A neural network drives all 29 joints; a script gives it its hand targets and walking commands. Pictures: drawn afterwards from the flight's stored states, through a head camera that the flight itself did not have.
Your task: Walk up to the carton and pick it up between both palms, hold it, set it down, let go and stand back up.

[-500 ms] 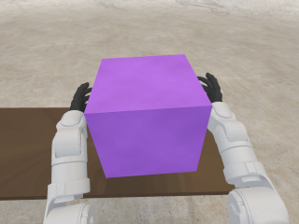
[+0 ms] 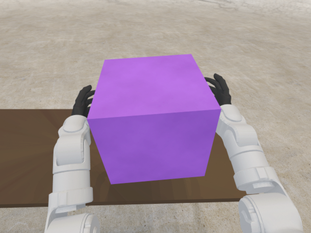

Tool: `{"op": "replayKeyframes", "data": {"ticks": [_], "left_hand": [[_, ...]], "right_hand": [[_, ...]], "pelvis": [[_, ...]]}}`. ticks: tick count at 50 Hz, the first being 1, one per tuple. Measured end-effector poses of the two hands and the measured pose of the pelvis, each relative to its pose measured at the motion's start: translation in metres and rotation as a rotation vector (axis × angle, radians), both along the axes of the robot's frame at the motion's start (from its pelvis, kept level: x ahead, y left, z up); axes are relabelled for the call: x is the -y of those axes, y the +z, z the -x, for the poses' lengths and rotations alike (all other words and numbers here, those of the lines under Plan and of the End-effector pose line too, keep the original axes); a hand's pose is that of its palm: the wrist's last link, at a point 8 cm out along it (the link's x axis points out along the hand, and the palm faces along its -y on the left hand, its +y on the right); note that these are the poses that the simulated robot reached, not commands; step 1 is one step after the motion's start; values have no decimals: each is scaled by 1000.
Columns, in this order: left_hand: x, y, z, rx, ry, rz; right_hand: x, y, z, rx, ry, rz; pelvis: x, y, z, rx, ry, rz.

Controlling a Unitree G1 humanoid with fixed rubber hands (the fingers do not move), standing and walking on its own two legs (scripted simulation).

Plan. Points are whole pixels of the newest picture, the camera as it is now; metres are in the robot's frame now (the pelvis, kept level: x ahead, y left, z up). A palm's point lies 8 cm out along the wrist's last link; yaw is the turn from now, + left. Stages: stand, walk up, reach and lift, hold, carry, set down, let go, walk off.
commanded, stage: hold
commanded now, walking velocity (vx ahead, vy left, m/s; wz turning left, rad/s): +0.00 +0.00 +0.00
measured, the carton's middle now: (153, 116) +0.40 +0.00 +0.14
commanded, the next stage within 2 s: none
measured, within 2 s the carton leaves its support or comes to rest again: neither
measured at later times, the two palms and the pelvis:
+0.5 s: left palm (79, 118) +0.35 +0.18 +0.18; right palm (219, 106) +0.36 -0.17 +0.20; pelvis +0.00 +0.00 +0.00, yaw +0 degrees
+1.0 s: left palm (79, 115) +0.35 +0.18 +0.19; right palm (219, 103) +0.36 -0.17 +0.21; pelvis +0.00 +0.00 +0.00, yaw +0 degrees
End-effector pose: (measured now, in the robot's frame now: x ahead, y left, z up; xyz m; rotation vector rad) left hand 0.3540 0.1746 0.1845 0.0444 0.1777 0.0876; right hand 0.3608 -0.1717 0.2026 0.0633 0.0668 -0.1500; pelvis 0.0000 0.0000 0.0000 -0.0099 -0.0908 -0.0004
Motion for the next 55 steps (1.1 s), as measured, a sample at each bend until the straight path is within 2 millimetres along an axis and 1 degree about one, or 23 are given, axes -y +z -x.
{"op": "replayKeyframes", "data": {"ticks": [8, 18, 25, 40, 44, 50, 55], "left_hand": [[3, 2, 1, 1, -10, -8], [-2, 6, 4, 15, 6, 2], [-3, -2, 2, -19, 6, 5], [2, 3, 5, 3, 4, -8], [0, 1, 3, -14, 7, 5], [-4, 4, 0, -2, 12, 5], [-4, 5, -1, 0, 12, -5]], "right_hand": [[4, -3, 5, 0, -12, -14], [-2, 4, 3, 14, 2, -4], [-3, -2, 0, -22, 1, 5], [3, -1, 4, 1, -2, 0], [1, -2, 2, -16, -2, -5], [-4, 4, -3, -4, 4, 1], [-3, 2, -5, -3, 5, -14]], "pelvis": [[-3, 0, -4, 16, -8, -2], [-2, 0, -2, 16, -4, -3], [0, 0, 1, 10, -4, -4], [0, 0, 0, 14, -2, -2], [1, 0, 0, 18, -8, -5], [2, 0, 0, 10, -1, -4], [1, 0, -1, 5, 2, -3]]}}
